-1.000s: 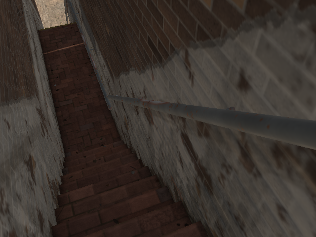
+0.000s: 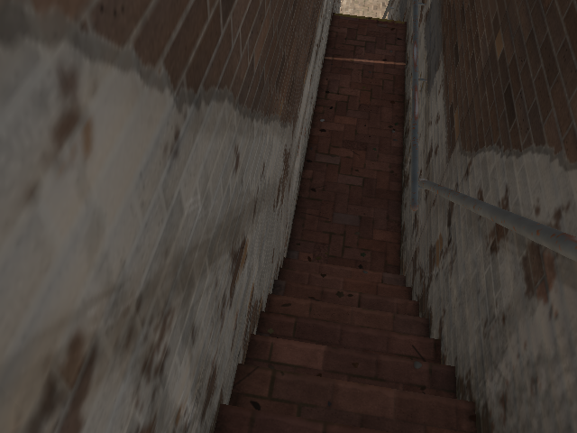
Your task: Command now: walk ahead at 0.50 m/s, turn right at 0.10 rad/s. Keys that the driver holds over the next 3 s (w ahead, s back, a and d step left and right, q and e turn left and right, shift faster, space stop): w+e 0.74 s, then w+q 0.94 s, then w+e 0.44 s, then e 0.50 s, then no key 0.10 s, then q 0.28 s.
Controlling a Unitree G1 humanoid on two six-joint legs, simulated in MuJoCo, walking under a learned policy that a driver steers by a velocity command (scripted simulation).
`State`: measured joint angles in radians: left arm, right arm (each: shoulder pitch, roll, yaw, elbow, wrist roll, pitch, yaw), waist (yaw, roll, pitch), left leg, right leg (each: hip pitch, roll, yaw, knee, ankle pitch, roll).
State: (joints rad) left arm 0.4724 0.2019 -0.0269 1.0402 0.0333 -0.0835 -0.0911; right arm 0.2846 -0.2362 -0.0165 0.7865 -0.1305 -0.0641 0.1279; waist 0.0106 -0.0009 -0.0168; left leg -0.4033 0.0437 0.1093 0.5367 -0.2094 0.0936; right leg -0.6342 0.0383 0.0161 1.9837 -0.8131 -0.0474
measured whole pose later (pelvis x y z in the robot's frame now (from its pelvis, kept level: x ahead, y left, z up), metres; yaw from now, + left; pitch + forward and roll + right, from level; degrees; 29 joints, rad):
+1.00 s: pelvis +0.52 -0.17 -0.45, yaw -21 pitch +3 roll +1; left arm 0.29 0.23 -0.01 0.89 0.11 -0.08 -0.07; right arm 0.41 -0.23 -0.04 1.04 -0.07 -0.10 0.07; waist -0.04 -0.03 -0.06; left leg -0.39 -0.07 0.03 0.77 -0.44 0.06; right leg -0.97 0.00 0.03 1.98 -0.35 -0.11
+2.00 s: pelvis +0.99 -0.19 -0.90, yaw -1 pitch +6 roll +3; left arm 0.24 0.19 -0.01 1.01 0.10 -0.07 -0.11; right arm 0.47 -0.13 0.03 1.06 -0.08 -0.12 0.06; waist 0.01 0.00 -0.07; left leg -0.48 -0.04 0.20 0.94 -0.57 0.10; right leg -1.10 -0.12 0.07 1.24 0.44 -0.02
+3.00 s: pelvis +1.32 -0.24 -1.18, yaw -19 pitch +4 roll -1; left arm -0.01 0.21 -0.02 0.68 0.08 -0.09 -0.05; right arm 0.44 -0.20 0.03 0.80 -0.03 -0.11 0.01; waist -0.23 0.04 0.05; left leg -0.58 0.02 0.04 1.40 -0.88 0.04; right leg -0.60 -0.02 -0.10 0.61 0.34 -0.01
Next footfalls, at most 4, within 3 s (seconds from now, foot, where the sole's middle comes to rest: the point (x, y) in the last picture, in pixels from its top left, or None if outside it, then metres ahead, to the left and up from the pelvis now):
0.48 right None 0.28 -0.21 -0.98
0.86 left None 0.57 -0.09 -1.19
1.22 right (376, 422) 0.73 -0.32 -1.40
1.72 left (313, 372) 0.99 -0.12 -1.61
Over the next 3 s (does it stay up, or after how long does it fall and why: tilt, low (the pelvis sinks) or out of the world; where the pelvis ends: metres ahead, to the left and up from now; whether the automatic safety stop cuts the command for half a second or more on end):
stays up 1.32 -0.24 -1.18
